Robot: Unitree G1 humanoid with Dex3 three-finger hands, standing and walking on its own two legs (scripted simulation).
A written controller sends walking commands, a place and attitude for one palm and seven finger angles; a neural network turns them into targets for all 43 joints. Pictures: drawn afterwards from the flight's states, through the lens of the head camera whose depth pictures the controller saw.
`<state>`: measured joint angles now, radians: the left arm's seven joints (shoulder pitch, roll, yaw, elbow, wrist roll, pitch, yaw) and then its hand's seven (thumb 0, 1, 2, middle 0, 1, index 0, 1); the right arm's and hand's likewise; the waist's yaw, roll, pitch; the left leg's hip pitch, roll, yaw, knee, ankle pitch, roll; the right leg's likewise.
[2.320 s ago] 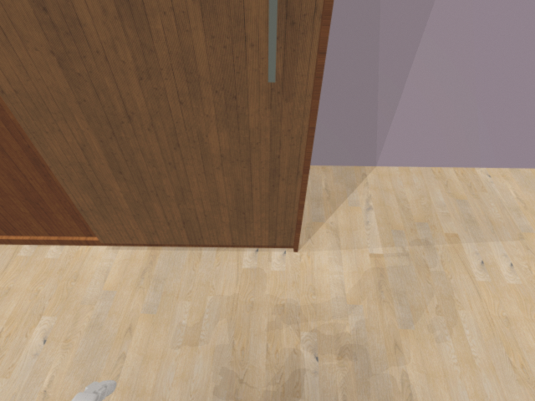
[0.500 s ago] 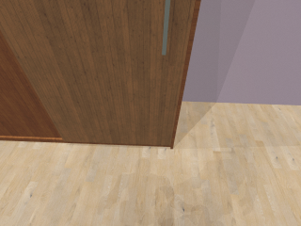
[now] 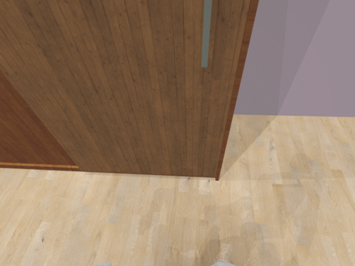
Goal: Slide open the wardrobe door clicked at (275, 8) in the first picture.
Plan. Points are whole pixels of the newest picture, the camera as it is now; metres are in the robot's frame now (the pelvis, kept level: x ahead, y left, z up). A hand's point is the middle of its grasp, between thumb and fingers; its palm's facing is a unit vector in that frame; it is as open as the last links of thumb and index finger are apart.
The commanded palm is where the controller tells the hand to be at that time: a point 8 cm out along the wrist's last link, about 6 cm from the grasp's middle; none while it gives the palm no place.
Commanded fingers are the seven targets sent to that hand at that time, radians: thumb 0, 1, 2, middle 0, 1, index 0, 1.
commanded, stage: take the last steps up to it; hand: right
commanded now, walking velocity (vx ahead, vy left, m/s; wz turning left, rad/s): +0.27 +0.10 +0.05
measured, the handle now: (207, 9) +0.66 -0.06 +0.25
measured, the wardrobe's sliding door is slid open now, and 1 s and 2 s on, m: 0.00 0.00 0.00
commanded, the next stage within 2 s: come to a stop and stand still in 0.32 s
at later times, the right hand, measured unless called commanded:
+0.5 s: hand (230, 210) +0.29 -0.13 -0.15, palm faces -0.06 +0.98 -0.21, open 7.4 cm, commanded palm none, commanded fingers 0.00 -0.90 -0.90 0.20 0.30 0.20 0.30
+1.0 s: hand (260, 247) +0.20 -0.20 -0.17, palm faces +0.08 +0.98 -0.18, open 7.4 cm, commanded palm none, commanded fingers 0.00 -0.90 -0.90 0.20 0.30 0.20 0.30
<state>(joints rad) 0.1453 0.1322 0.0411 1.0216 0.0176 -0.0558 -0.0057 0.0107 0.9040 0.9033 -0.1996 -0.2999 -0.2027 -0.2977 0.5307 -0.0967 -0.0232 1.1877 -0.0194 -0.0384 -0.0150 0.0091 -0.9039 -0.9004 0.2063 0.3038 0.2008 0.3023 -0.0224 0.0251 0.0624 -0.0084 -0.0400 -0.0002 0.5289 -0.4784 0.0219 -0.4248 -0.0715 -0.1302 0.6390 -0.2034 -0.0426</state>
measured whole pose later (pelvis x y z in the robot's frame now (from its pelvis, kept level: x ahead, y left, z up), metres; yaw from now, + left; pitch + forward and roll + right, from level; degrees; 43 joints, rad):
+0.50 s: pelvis +0.17 +0.05 +0.01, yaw +2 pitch -1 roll +0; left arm 0.42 0.14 0.04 1.14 0.02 -0.01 0.02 0.01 0.91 0.90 -0.20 -0.30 -0.20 -0.30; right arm 0.12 -0.17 -0.05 1.00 -0.02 -0.04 0.01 0.01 -0.91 -0.90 0.20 0.30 0.19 0.30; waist 0.07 -0.03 0.06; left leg -0.36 0.06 0.13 0.57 -0.19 0.02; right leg -0.15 -0.10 -0.12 0.68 -0.48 0.02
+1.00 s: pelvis +0.17 +0.00 +0.02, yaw +0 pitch -1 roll +2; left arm 0.16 0.14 0.02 0.99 0.02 0.00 0.03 0.01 0.91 0.90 -0.20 -0.30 -0.20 -0.30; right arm 0.23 -0.23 -0.07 1.02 -0.02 0.06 -0.03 0.01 -0.91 -0.90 0.20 0.30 0.20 0.30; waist -0.03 0.06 0.05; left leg -0.41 0.02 -0.01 0.89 -0.39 -0.04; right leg -0.24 0.00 -0.08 0.52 -0.27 -0.07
